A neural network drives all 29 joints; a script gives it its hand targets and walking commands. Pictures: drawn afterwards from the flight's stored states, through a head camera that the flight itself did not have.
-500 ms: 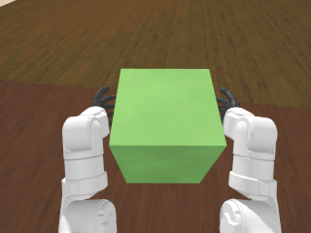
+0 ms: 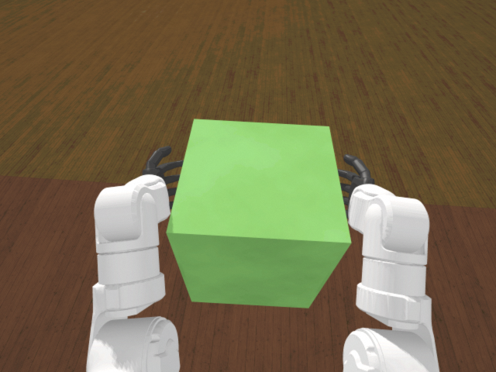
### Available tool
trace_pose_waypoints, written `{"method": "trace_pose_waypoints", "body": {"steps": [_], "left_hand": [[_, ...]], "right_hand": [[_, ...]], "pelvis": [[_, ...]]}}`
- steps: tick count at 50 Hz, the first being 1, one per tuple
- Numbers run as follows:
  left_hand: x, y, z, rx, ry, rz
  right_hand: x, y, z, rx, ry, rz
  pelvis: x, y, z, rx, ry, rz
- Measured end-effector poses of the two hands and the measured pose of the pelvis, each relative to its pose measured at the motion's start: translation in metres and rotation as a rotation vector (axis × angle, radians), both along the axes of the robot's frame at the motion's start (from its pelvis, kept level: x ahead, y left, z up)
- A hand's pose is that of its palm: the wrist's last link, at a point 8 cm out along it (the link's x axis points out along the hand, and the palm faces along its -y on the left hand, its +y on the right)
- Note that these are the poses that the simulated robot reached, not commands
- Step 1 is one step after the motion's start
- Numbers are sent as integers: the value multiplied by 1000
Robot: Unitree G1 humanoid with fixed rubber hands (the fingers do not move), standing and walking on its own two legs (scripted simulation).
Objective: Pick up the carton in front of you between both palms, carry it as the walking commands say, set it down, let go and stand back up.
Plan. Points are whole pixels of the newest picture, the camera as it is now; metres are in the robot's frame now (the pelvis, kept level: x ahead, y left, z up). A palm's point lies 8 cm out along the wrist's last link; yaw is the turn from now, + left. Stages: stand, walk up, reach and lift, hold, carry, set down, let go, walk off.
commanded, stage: carry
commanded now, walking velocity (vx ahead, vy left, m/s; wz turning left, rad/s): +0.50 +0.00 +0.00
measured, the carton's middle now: (255, 220) +0.36 -0.02 +0.07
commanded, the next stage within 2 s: none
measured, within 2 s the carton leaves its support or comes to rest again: neither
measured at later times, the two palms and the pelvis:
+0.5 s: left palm (165, 81) +0.63 +0.15 +0.18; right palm (309, 71) +0.67 -0.15 +0.18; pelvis +0.30 -0.04 +0.05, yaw +1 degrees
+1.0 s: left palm (188, 1) +0.97 +0.13 +0.23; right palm (301, 3) +0.94 -0.17 +0.24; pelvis +0.60 +0.01 +0.08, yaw -1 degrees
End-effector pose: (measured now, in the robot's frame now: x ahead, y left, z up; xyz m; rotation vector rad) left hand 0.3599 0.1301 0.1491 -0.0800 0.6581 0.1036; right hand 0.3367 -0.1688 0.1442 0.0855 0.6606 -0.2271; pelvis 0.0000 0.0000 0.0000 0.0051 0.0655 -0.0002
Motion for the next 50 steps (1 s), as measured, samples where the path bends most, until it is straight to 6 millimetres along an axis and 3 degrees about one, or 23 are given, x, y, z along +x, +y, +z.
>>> {"method": "trace_pose_waypoints", "body": {"steps": [6,11,15,18,21,24,28,33,38,44,50], "left_hand": [[67,-13,9,-29,-22,-14],[128,-13,29,-18,-100,13],[181,-12,36,11,-116,49],[210,-5,31,41,-70,97],[230,6,24,39,0,145],[256,15,30,28,0,181],[305,23,48,18,-54,189],[382,27,70,18,-115,138],[465,21,69,15,-95,38],[537,2,66,-13,4,-18],[605,-3,86,-33,-75,-11]], "right_hand": [[60,-13,14,7,-25,-40],[134,-14,37,8,-102,-5],[202,-14,41,10,-116,49],[249,-6,34,17,-70,110],[285,6,29,38,-2,143],[319,16,35,62,-1,152],[365,23,50,66,-55,150],[427,25,70,37,-118,121],[483,19,73,-12,-96,51],[529,2,67,10,1,-25],[603,-3,93,14,-78,-28]], "pelvis": [[62,2,17,-12,7,-8],[126,-9,21,-14,19,-1],[188,-24,13,-32,15,12],[225,-35,17,-43,2,24],[255,-40,31,-23,7,19],[285,-42,44,-10,11,23],[331,-38,53,-2,17,26],[401,-22,53,-2,19,22],[471,0,47,21,-3,3],[532,13,70,-6,7,-9],[599,9,81,-12,13,-8]]}}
